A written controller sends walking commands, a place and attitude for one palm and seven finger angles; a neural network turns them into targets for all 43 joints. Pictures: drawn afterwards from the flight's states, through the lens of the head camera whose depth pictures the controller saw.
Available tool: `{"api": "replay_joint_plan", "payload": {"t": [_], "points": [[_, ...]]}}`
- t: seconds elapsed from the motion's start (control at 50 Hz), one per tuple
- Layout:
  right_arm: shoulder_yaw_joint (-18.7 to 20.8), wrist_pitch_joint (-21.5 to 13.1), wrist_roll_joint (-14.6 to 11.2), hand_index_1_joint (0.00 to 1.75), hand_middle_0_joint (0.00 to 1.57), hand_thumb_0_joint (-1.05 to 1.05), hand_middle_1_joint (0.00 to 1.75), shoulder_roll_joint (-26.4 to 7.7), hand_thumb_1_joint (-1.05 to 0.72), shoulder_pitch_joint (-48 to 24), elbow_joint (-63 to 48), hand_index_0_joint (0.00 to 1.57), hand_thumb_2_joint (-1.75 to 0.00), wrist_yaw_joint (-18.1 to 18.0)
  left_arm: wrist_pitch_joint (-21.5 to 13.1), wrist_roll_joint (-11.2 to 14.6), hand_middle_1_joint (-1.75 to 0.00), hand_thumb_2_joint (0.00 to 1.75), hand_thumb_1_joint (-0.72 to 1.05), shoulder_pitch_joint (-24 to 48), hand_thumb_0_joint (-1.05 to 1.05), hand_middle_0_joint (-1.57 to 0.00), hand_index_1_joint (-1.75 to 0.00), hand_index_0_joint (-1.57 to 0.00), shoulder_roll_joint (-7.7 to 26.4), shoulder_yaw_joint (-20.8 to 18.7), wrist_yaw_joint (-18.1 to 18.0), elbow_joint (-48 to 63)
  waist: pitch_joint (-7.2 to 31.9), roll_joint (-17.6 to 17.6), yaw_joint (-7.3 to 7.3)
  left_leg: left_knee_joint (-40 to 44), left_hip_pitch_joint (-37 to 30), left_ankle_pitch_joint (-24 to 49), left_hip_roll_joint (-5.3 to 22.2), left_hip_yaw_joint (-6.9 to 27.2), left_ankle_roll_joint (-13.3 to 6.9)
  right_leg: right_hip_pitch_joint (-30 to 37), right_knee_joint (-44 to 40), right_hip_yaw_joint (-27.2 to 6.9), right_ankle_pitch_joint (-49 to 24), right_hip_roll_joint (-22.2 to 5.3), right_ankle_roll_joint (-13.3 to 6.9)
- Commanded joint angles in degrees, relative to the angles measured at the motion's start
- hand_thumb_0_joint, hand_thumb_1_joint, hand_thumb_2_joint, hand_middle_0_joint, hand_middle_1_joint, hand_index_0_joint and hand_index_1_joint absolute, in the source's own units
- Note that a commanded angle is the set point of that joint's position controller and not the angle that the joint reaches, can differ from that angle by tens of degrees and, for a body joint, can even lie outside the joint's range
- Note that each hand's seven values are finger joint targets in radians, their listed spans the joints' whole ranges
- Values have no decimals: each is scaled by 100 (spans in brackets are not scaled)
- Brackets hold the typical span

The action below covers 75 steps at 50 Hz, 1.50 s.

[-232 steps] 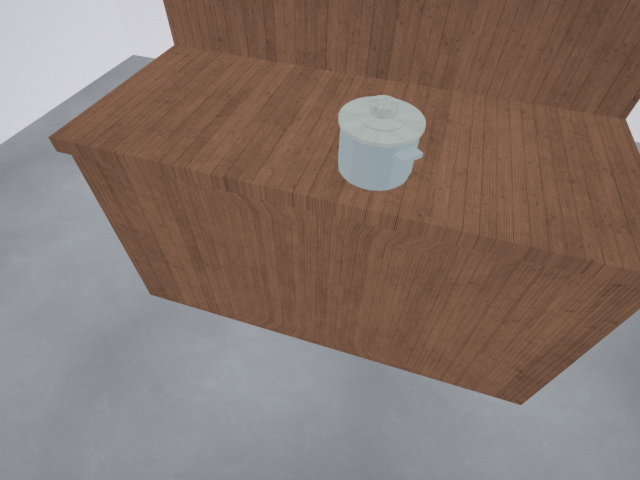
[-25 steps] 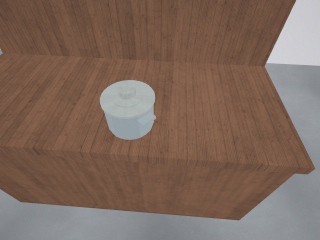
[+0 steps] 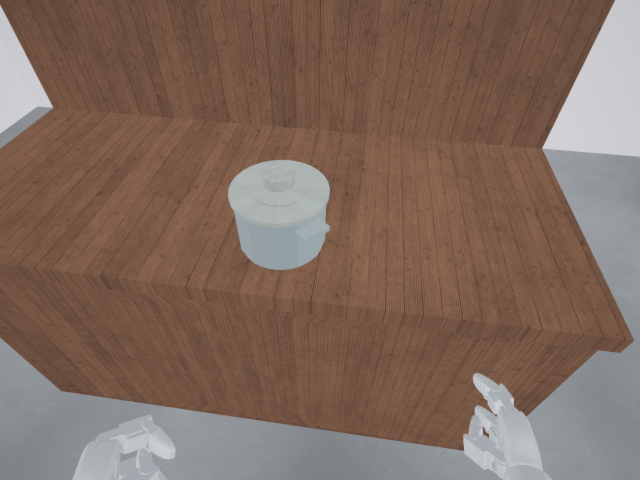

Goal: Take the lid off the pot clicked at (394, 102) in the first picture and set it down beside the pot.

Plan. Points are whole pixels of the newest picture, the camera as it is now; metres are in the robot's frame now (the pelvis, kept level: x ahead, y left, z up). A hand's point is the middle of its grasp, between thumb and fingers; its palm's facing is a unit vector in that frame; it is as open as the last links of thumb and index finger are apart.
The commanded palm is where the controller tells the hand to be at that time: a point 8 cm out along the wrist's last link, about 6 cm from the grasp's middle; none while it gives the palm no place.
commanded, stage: lift the closed hand beside the body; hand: left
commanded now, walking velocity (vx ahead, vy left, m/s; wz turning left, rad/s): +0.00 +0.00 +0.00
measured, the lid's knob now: (278, 177) +0.55 +0.14 +0.09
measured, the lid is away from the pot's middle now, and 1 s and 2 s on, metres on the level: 0.00 0.00 0.00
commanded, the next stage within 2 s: raise the hand higher, near the body in 0.02 s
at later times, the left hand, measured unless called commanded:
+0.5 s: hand (127, 429) +0.16 +0.24 +0.02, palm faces +0.21 -0.91 -0.35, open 3.1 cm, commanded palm +0.11 +0.28 +0.06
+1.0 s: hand (114, 370) +0.19 +0.24 +0.09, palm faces +0.29 -0.87 -0.39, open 3.1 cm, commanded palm +0.15 +0.28 +0.13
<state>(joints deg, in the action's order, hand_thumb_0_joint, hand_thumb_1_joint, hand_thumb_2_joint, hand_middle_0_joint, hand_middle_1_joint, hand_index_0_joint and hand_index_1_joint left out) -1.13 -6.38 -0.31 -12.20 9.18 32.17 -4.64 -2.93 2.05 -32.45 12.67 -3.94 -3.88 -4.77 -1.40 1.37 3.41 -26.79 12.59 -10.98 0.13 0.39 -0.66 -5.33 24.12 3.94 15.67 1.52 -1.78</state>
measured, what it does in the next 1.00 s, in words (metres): stands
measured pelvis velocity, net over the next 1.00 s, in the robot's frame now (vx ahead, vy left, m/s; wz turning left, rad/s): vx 0.02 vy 0.01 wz -0.02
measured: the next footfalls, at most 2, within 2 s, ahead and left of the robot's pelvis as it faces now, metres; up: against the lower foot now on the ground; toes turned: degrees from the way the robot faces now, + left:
none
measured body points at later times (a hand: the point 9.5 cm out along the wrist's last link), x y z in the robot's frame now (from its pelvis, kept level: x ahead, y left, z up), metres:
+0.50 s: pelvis +0.01 +0.02 +0.00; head +0.00 +0.02 +0.45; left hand +0.14 +0.29 +0.05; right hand +0.20 -0.20 -0.07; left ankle +0.04 +0.11 -0.74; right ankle -0.02 -0.10 -0.74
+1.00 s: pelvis +0.02 +0.01 +0.00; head +0.01 +0.00 +0.45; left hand +0.17 +0.29 +0.12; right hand +0.20 -0.20 -0.08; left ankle +0.04 +0.11 -0.74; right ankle -0.02 -0.10 -0.74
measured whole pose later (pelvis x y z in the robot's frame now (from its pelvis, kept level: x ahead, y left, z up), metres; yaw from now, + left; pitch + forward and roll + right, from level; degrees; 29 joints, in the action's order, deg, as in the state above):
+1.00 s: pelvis +0.02 +0.01 +0.00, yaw -1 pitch -4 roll +0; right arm -1.7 -5.9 0.1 -11.5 11.5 34.3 -3.4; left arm -4.6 2.1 -33.9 17.4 -10.8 -5.1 20.2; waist -2.5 2.9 3.9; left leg -24.3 8.6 -11.6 -0.8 -1.4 -1.7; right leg -1.6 21.3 2.2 15.5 0.5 -0.6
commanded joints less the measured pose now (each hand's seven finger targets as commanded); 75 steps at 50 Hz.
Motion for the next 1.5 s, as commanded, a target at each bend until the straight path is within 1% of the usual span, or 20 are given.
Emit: {"api": "replay_joint_plan", "payload": {"t": [0.0, 0.06, 0.18, 0.24, 0.36, 0.46, 0.54, 0.58, 0.7, 0.84, 0.98, 1.0, 1.04, 1.06, 1.16, 1.22, 1.3, 1.4, 1.44, 1.48], "points": [[228, -249, -32, 30, 20, 0, 30, -601, -90, -532, -808, 20, -90, -52, -333, -20, -150, 90, 90, 170, 0, -130, -150, -130, 795, -573, -45, 1271, 46, 20, -139, 372, -685, 144, -34, -109, -142, -856, -760, -210, -310, -240, 112], [209, -302, -11, 30, 20, 0, 30, -553, -90, -532, -798, 20, -90, -30, -323, -40, -150, 90, 90, -194, 0, -130, -150, -130, 939, -742, -90, 1698, 325, 383, -48, 440, -793, 364, -4, -67, -131, -591, -675, -174, -490, -252, 72], [251, -357, -25, 30, 20, 0, 30, -600, -90, -539, -709, 20, -90, 25, -275, -113, -150, 90, 90, -436, 0, -130, -150, -130, 634, -412, -46, 1685, 12, -195, -121, 481, -735, 425, 70, 6, -159, -764, -638, -95, -488, -202, 115], [280, -410, -24, 30, 20, 0, 30, -619, -90, -516, -672, 20, -90, 28, -359, -135, -150, 90, 90, -556, 0, -130, -150, -130, 1047, -769, -101, 2179, 233, -28, -29, 494, -868, 507, 86, 32, -158, -646, -636, -111, -508, -195, 92], [264, -439, -26, 30, 20, 0, 30, -554, -90, -481, -667, 20, -90, 37, -362, -127, -150, 90, 90, -727, 0, -130, -150, -130, 844, -677, -140, 2387, 120, -72, -63, 556, -885, 554, 112, 51, -136, -661, -629, -85, -537, -189, 88], [242, -453, -22, 30, 20, 0, 30, -563, -90, -461, -774, 20, -90, 76, -476, -122, -150, 90, 90, -488, 0, -130, -150, -130, 1026, -767, -136, 3199, 256, 390, -47, 594, -1006, 615, 130, 105, -103, -566, -596, -113, -615, -195, 65], [274, -397, -10, 30, 20, 0, 30, -531, -90, -428, -715, 20, -90, 92, -409, -105, -150, 90, 90, -817, 0, -130, -150, -130, 1148, -1061, -183, 3041, 261, 128, 13, 547, -992, 995, 158, 116, -82, -474, -569, -79, -881, -154, 57], [256, -333, -23, 30, 20, 0, 30, -535, -90, -492, -753, 20, -90, 86, -387, -84, -150, 90, 90, -651, 0, -130, -150, -130, 902, -837, -128, 2828, -13, -166, -60, 553, -907, 868, 156, 51, -110, -626, -631, -76, -846, -166, 88], [191, -367, 7, 30, 20, 0, 30, -552, -90, -448, -863, 20, -90, 90, -521, -51, -150, 90, 90, -102, 0, -130, -150, -130, 1219, -1052, -171, 3773, 345, 470, -27, 582, -1160, 837, 148, 137, -86, -476, -633, -138, -785, -188, 66], [213, -246, -9, 30, 20, 0, 30, -563, -90, -520, -767, 20, -90, 100, -473, 4, -150, 90, 90, -125, 0, -130, -150, -130, 1173, -1207, -161, 3298, -8, -26, -45, 574, -967, 651, 132, 77, -100, -598, -756, -124, -695, -161, 84], [189, -336, 8, 30, 20, 0, 30, -507, -90, -536, -745, 20, -90, 82, -616, 34, -150, 90, 90, 53, 0, -130, -150, -130, 1383, -1455, -236, 3835, 350, 249, 19, 526, -1192, 884, 125, 52, -106, -426, -758, -183, -872, -206, 81], [129, -31, 86, 30, 20, 0, 30, -932, -90, -651, -808, 20, -90, 170, -180, -2397, -149, 90, 88, 460, 0, -128, -149, -128, 2625, -1146, -386, 4119, 285, 506, -17, 268, -478, 1114, -9, -56, -168, -956, -290, -293, -1001, -70, 73], [185, 231, 20, 30, 20, 0, 30, -707, -90, -803, -957, 20, -90, 254, 214, -2488, -145, 90, 83, 566, 0, -124, -145, -124, 2093, -1086, -485, 4078, 57, 498, -24, 225, -231, 1135, -6, -108, -135, -1004, -222, -100, -968, -98, -8], [210, 328, 18, 30, 20, 0, 30, -712, -90, -794, -933, 20, -90, 290, 348, -3080, -142, 91, 80, 386, 0, -122, -142, -122, 2106, -979, -484, 3747, 166, 441, 84, 198, -202, 906, -15, -154, -124, -1046, -158, -194, -687, -57, -28], [187, 886, -44, 30, 20, 0, 30, -894, -90, -1240, -1230, 20, -90, 368, 817, -4488, -118, 100, 64, 575, 0, -119, -118, -119, 3358, -1391, -229, 4220, 1513, 370, 226, -64, -262, 1051, -75, -117, -154, -538, 83, -511, -1106, -141, -16], [221, 956, -120, 30, 20, 0, 30, -886, -90, -1161, -986, 20, -90, 329, 882, -4757, -107, 106, 54, 842, 0, -116, -107, -116, 3554, -1313, 173, 3385, 1298, 53, 109, -102, -339, 1004, -95, -31, -231, -664, -88, -501, -1252, -204, 103], [272, 938, -252, 30, 20, 0, 30, -937, -90, -1159, -978, 20, -90, 276, 761, -4313, -93, 114, 41, 1432, 0, -112, -93, -112, 3279, -764, 960, 2986, 707, -225, -161, -23, -308, 805, -148, -1, -308, -881, -285, -369, -1378, -221, 242], [229, 719, -184, 30, 20, 0, 30, -898, -90, -1144, -1028, 20, -90, 135, 295, -4312, -76, 120, 26, 2556, 0, -106, -76, -106, 4189, -1237, 1390, 3727, 1365, 277, -79, 18, -760, 1252, -187, 111, -343, -562, -307, -336, -1690, -241, 263], [192, 677, -155, 30, 20, 0, 30, -909, -90, -1189, -934, 20, -90, 173, 223, -4569, -68, 122, 20, 2500, 0, -103, -68, -103, 4729, -1849, 1442, 3236, 1145, 377, 45, 6, -762, 1379, -203, 128, -321, -649, -392, -353, -1716, -175, 170], [189, 850, -175, 30, 20, 0, 30, -889, -90, -942, -806, 20, -90, 265, 255, -4546, -61, 123, 15, 2335, 0, -101, -61, -101, 4332, -1681, 1528, 2399, 639, 72, 23, 128, -550, 1258, -190, 67, -269, -756, -462, -183, -1498, -168, 176]]}}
